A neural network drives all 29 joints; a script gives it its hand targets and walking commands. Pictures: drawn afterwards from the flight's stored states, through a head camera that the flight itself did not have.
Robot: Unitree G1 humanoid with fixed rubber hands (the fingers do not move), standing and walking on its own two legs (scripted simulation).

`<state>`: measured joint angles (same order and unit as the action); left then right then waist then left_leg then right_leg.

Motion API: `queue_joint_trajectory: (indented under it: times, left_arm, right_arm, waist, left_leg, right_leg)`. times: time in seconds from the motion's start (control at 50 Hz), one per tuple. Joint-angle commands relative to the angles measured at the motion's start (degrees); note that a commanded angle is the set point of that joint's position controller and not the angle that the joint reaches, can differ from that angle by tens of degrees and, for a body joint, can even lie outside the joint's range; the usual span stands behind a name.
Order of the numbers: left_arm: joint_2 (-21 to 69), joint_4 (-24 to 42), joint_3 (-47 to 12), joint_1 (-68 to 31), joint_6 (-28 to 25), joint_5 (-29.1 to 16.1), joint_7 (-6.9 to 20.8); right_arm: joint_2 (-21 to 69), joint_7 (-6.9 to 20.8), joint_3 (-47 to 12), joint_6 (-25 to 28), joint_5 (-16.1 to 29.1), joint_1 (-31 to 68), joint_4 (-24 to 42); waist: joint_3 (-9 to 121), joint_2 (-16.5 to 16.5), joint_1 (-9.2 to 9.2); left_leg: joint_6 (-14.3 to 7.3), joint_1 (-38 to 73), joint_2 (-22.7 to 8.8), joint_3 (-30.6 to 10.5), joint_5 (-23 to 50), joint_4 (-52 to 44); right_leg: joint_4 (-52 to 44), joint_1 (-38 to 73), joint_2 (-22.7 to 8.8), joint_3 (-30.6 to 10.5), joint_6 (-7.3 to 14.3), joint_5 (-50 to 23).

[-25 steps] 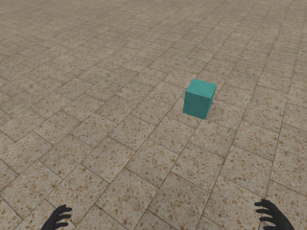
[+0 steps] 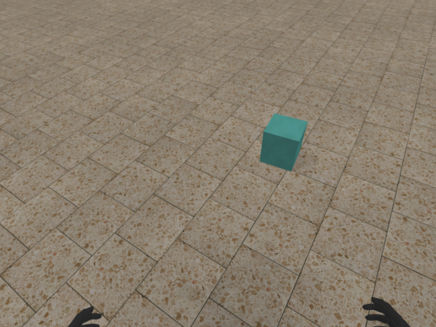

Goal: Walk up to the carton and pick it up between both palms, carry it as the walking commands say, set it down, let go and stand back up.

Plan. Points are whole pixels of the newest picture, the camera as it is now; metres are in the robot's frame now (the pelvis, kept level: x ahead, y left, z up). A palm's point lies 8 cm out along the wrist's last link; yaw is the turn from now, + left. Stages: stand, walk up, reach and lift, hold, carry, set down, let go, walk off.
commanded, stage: stand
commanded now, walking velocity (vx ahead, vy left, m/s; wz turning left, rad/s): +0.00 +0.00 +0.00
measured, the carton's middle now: (282, 142) +1.28 -0.39 -0.64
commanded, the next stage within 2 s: walk up in 1.26 s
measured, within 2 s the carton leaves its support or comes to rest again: neither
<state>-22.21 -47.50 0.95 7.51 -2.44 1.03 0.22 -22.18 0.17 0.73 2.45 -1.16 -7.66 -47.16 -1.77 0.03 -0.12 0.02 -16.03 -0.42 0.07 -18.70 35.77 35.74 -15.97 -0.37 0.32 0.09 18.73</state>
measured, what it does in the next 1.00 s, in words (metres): stands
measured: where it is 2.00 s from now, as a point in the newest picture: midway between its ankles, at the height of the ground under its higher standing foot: outside the picture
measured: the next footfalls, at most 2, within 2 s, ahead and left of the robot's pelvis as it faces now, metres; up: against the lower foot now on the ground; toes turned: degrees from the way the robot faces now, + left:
right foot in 1.74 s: +0.11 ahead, -0.21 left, +0.00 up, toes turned -14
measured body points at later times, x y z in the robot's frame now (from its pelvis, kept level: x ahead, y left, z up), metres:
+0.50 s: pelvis +0.00 +0.00 +0.02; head +0.00 +0.00 +0.47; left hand +0.12 +0.31 -0.09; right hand +0.12 -0.31 -0.09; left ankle +0.01 +0.12 -0.73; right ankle +0.00 -0.12 -0.73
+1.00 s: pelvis +0.00 +0.00 +0.02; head +0.00 +0.00 +0.47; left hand +0.11 +0.32 -0.09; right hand +0.11 -0.32 -0.09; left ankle +0.01 +0.12 -0.73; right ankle +0.00 -0.12 -0.73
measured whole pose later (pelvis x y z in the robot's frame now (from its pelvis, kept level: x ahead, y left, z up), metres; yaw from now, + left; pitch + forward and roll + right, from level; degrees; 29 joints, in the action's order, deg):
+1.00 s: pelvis +0.00 +0.00 +0.02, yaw +0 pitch -2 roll +0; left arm -22.7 -60.5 0.1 4.8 -1.4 0.6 0.0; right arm -22.6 0.1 0.2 1.4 -0.8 -4.8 -60.5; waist -2.2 0.0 -0.1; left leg 0.3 -7.6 -0.4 0.1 -10.6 20.3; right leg 20.4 -7.6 -0.4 0.4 -0.2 10.7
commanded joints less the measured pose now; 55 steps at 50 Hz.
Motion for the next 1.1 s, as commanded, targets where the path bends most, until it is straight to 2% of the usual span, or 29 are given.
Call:
queue_joint_trajectory:
  times: [0.0,0.5,1.08]
  left_arm:
    - [-9.53,2.13,2.05,-2.83,-0.64,-0.13,-0.19]
    - [-10.06,-8.09,0.94,-5.23,0.05,-0.38,-0.25]
    - [-10.48,-10.67,0.9,-5.06,0.54,-0.45,-0.46]
  right_arm:
    - [-9.5,-0.21,2.11,0.64,0.13,2.77,2.14]
    - [-9.91,-0.21,1.28,-0.12,0.37,5.31,-8.37]
    - [-10.4,-0.37,1.28,-0.6,0.45,5.11,-11.0]
  waist:
    - [4.08,0.01,-0.01]
    - [2.82,-0.01,0.02]
    - [2.76,0.03,0.05]
  left_leg:
    - [-3.37,2.01,-4.93,-5.53,9.86,-7.56]
    - [-1.92,7.59,-6.23,-5.52,11.98,-17.18]
    - [-1.73,8.96,-6.74,-5.55,13.63,-19.01]
  right_leg:
    - [-7.62,1.72,-5.01,-5.56,3.26,-10.04]
    - [-17.14,7.26,-6.35,-5.72,1.88,-11.95]
    - [-19.08,8.61,-6.84,-5.56,1.62,-13.39]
